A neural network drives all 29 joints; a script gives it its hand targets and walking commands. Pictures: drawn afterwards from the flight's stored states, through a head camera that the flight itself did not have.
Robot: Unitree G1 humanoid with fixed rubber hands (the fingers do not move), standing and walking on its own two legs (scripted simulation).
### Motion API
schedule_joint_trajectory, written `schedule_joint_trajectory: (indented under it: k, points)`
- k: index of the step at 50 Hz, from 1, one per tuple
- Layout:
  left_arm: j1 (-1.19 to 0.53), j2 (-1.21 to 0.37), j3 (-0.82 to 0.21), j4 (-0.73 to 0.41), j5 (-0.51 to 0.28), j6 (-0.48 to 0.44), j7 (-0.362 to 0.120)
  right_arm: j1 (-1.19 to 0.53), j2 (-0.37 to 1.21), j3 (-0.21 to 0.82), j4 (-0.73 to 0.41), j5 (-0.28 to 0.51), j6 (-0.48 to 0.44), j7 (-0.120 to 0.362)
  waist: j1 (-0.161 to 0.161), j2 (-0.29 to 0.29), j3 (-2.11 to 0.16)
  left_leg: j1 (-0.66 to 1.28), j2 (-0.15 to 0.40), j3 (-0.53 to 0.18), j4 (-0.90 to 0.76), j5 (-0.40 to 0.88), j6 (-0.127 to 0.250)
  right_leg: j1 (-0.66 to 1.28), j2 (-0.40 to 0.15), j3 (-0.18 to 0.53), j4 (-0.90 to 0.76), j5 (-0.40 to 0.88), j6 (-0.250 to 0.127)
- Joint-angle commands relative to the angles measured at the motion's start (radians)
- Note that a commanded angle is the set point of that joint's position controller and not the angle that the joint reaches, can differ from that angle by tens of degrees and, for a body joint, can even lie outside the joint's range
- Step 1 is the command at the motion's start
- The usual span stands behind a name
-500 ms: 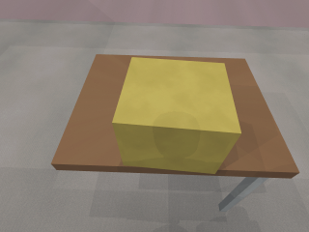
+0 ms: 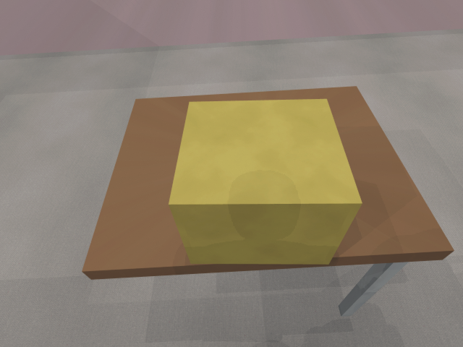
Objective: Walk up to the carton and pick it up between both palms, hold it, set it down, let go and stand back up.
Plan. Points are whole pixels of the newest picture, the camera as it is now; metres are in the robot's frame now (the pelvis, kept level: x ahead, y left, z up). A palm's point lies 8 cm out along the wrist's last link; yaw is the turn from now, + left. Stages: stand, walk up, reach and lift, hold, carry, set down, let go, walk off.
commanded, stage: walk up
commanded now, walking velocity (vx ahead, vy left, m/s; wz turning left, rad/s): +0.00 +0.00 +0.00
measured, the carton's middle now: (258, 182) +0.43 -0.05 +0.00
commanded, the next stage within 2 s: stand in 0.28 s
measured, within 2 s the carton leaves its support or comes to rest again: neither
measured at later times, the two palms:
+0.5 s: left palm out of the picture -0.04 +0.19 -0.14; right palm out of the picture -0.01 -0.21 -0.15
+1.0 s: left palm out of the picture +0.13 +0.16 -0.09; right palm (367, 338) +0.15 -0.22 -0.11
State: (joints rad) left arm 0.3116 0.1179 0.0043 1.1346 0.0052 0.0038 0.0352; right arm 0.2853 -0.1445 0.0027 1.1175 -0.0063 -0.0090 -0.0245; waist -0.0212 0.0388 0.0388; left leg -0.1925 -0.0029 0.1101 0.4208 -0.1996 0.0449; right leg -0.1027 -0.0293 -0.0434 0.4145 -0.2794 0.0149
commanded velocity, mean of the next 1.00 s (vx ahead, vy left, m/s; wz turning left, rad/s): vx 0.00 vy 0.00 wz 0.00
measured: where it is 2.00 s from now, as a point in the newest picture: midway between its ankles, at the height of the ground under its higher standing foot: outside the picture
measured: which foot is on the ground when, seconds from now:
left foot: down 0.00-1.00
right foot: down 0.00-1.00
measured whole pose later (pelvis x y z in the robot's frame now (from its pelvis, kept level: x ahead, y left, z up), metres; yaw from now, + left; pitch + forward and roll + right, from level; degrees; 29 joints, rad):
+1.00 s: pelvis -0.02 -0.02 -0.01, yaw -1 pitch -2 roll -1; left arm 0.15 0.08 0.05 0.27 0.12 0.90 -0.14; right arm 0.01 -0.19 0.13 0.66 0.28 0.38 -0.05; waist -0.04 0.00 0.04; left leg -0.30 0.06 0.10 0.59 -0.26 0.00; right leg -0.20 0.02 -0.05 0.57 -0.33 -0.03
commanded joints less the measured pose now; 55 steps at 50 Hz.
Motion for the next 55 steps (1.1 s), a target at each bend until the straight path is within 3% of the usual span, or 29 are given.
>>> schedule_joint_trajectory:
  k: [1, 4, 8, 20, 27, 28, 29, 31, 33, 34, 36, 37, 38, 40, 43, 45, 47, 51, 55]
  points:
    - [0.082, 0.081, 0.004, -0.004, -0.001, -0.013, 0.004, 0.058, -0.056, -0.007, -0.004, -0.001, -0.01, 0.0, 0.015, -0.051, 0.081, 0.01, 0.111, -0.141, -0.11, 0.053, -0.008, -0.089, -0.087, 0.092, -0.123, 0.095, -0.033]
    - [0.095, 0.087, 0.003, 0.0, 0.0, -0.018, 0.004, 0.06, -0.051, -0.007, 0.006, 0.001, -0.014, -0.003, 0.019, 0.023, 0.076, 0.022, 0.106, -0.132, -0.115, 0.07, -0.013, -0.088, -0.087, 0.095, -0.119, 0.117, -0.037]
    - [0.096, 0.073, -0.002, 0.008, 0.003, -0.021, 0.004, 0.068, -0.045, -0.009, 0.015, 0.004, -0.013, -0.007, 0.017, 0.042, 0.066, 0.022, 0.105, -0.138, -0.12, 0.063, -0.013, -0.075, -0.086, 0.089, -0.116, 0.119, -0.04]
    - [0.109, 0.035, -0.021, 0.023, -0.001, -0.028, 0.004, 0.095, -0.054, -0.012, 0.021, 0.004, -0.015, -0.011, 0.014, -0.106, 0.062, 0.053, 0.122, -0.136, -0.107, 0.084, -0.002, -0.106, -0.081, 0.082, -0.12, 0.121, -0.036]
    - [0.122, 0.046, -0.021, 0.023, -0.002, -0.031, 0.007, 0.099, -0.04, -0.004, 0.031, 0.003, -0.02, -0.01, 0.02, -0.044, 0.055, 0.049, 0.122, -0.132, -0.107, 0.135, -0.006, -0.079, -0.085, 0.088, -0.109, 0.157, -0.037]
    - [-0.864, 0.294, 0.017, -0.322, -0.079, 0.177, -0.044, -0.961, -0.104, -0.139, -0.285, -0.076, 0.024, 0.034, -0.012, -0.147, -0.091, -0.292, 0.053, -0.09, 0.1, -0.053, -0.042, -0.287, -0.001, 0.014, 0.151, -0.106, -0.038]
    - [-0.702, 0.274, -0.017, -0.291, -0.113, 0.315, -0.023, -0.73, -0.113, -0.179, -0.246, -0.109, 0.132, 0.062, -0.05, -0.178, 0.003, -0.375, 0.048, -0.051, 0.145, -0.258, -0.043, -0.265, -0.021, 0.018, 0.188, -0.241, -0.042]
    - [-0.685, 0.235, -0.031, -0.343, -0.161, 0.474, -0.016, -0.67, -0.094, -0.165, -0.338, -0.088, 0.262, 0.093, -0.017, -0.164, -0.115, -0.361, 0.041, -0.03, 0.172, -0.268, -0.055, -0.211, -0.037, 0.038, 0.223, -0.212, -0.044]
    - [-0.607, 0.187, -0.026, -0.491, -0.182, 0.6, -0.006, -0.517, -0.064, -0.097, -0.41, 0.008, 0.356, 0.109, 0.03, -0.046, -0.318, -0.242, 0.049, -0.046, 0.231, -0.112, -0.078, -0.255, -0.047, 0.05, 0.288, 0.023, -0.053]
    - [-0.548, 0.161, -0.019, -0.574, -0.172, 0.654, -0.008, -0.444, -0.063, -0.051, -0.422, 0.074, 0.38, 0.114, 0.028, 0.012, -0.421, -0.126, 0.052, -0.06, 0.281, 0.058, -0.1, -0.306, -0.039, 0.032, 0.334, 0.188, -0.057]
    - [-0.451, 0.118, -0.004, -0.682, -0.135, 0.734, -0.036, -0.342, -0.091, 0.055, -0.36, 0.211, 0.414, 0.114, 0.004, 0.127, -0.578, 0.134, 0.049, -0.101, 0.385, 0.568, -0.146, -0.428, 0.006, -0.024, 0.402, 0.508, -0.045]
    - [-0.377, 0.09, 0.004, -0.693, -0.113, 0.767, -0.058, -0.292, -0.109, 0.091, -0.33, 0.271, 0.428, 0.11, -0.01, 0.147, -0.593, 0.241, 0.057, -0.12, 0.395, 0.728, -0.157, -0.472, 0.028, -0.042, 0.375, 0.519, -0.046]
    - [-0.301, 0.067, 0.017, -0.691, -0.079, 0.797, -0.082, -0.247, -0.128, 0.118, -0.298, 0.316, 0.437, 0.101, -0.02, 0.172, -0.579, 0.313, 0.064, -0.132, 0.384, 0.8, -0.161, -0.496, 0.043, -0.049, 0.321, 0.49, -0.053]
    - [-0.137, 0.041, 0.044, -0.711, 0.0, 0.863, -0.136, -0.205, -0.176, 0.145, -0.298, 0.361, 0.449, 0.065, -0.014, 0.139, -0.47, 0.359, 0.053, -0.118, 0.324, 0.763, -0.168, -0.421, 0.067, -0.052, 0.185, 0.486, -0.067]
    - [-0.012, 0.093, 0.102, -0.826, 0.114, 0.936, -0.187, -0.221, -0.238, 0.128, -0.387, 0.36, 0.421, -0.008, -0.002, 0.014, -0.169, 0.267, 0.007, -0.078, 0.213, 0.547, -0.153, -0.318, 0.094, -0.063, 0.08, 0.524, -0.043]
    - [-0.036, 0.137, 0.133, -0.916, 0.159, 0.94, -0.182, -0.26, -0.249, 0.084, -0.473, 0.304, 0.391, -0.046, 0.004, -0.052, -0.004, 0.196, -0.009, -0.049, 0.162, 0.379, -0.133, -0.335, 0.099, -0.067, 0.036, 0.454, -0.025]
    - [-0.105, 0.172, 0.155, -0.973, 0.174, 0.898, -0.16, -0.289, -0.219, 0.048, -0.581, 0.228, 0.365, -0.055, 0.013, -0.094, 0.103, 0.129, -0.015, -0.015, 0.122, 0.196, -0.114, -0.371, 0.086, -0.057, -0.018, 0.292, -0.017]
    - [-0.331, 0.214, 0.146, -1.027, 0.083, 0.693, -0.109, -0.339, -0.073, -0.005, -0.838, 0.098, 0.303, -0.002, 0.015, -0.115, 0.025, 0.052, 0.023, 0.01, 0.129, -0.098, -0.072, -0.477, 0.002, 0.026, -0.064, -0.111, -0.023]
    - [-0.552, 0.259, 0.085, -1.011, -0.072, 0.549, -0.062, -0.367, -0.015, -0.035, -0.92, 0.088, 0.288, 0.041, -0.01, -0.05, -0.271, 0.024, 0.078, -0.018, 0.223, -0.199, -0.042, -0.56, -0.054, 0.063, 0.05, -0.201, -0.039]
